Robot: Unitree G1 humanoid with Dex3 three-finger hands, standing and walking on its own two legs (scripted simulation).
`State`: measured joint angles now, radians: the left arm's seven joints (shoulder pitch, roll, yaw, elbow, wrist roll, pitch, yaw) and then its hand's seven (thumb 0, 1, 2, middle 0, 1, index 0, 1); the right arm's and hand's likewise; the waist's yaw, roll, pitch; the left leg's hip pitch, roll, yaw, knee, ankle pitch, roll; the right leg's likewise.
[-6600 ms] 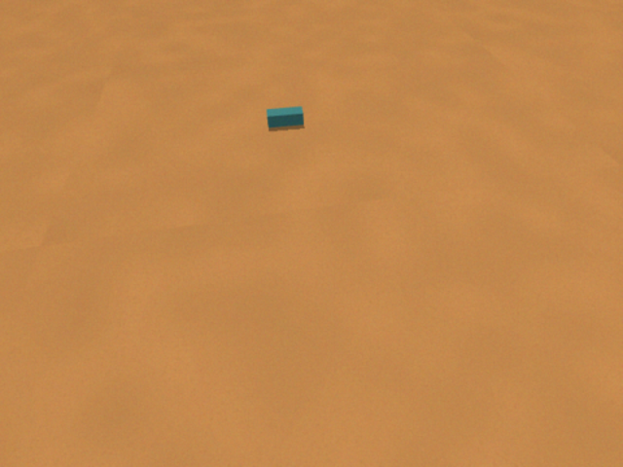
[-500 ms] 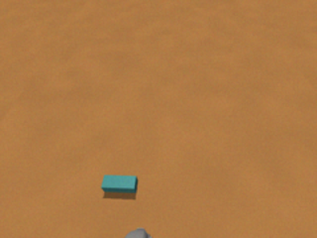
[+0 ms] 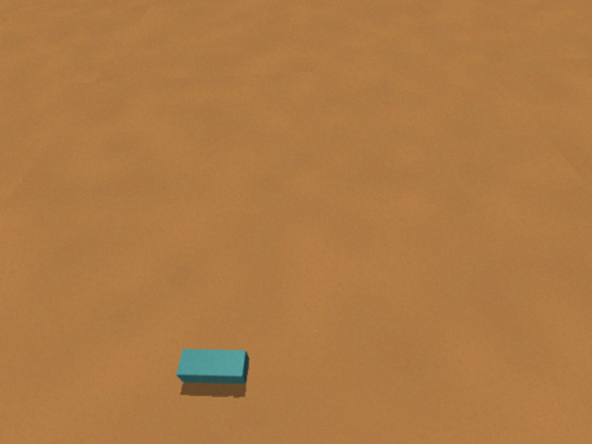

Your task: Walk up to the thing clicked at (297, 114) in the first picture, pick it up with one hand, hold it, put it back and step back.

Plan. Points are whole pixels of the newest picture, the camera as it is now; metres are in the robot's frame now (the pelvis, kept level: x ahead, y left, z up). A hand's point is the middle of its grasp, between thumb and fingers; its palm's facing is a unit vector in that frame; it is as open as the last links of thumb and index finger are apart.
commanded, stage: walk up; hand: left
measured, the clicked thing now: (214, 366) +0.48 +0.34 -0.72
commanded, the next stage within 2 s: stand in 1.18 s
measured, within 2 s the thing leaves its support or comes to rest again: neither
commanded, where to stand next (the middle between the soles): +0.05 +0.03 m, yaw -1 degrees
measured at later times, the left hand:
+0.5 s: hand out of the picture +0.11 +0.27 -0.13, palm faces -0.03 -0.94 -0.34, open 7.4 cm
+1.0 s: hand out of the picture +0.10 +0.27 -0.13, palm faces -0.01 -0.94 -0.35, open 7.4 cm
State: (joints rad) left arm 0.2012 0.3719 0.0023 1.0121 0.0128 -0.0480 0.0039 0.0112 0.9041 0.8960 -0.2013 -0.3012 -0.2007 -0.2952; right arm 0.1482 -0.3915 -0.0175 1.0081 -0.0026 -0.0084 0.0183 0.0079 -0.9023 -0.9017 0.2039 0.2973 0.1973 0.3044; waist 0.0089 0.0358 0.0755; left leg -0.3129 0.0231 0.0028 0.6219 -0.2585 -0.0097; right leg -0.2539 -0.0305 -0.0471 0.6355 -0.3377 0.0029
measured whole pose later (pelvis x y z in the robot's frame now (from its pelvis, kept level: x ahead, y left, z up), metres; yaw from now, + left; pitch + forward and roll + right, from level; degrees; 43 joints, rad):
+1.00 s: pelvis +0.03 +0.02 +0.02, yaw +0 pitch -2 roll +0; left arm 0.09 0.35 0.00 1.17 0.02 -0.02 0.00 0.01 0.91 0.90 -0.20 -0.30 -0.20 -0.29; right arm 0.08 -0.35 -0.01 1.17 -0.01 -0.01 0.01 0.01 -0.90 -0.90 0.21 0.30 0.20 0.30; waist 0.00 0.01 0.04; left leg -0.14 -0.01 0.01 0.34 -0.16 0.01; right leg -0.06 -0.05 -0.05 0.31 -0.21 0.03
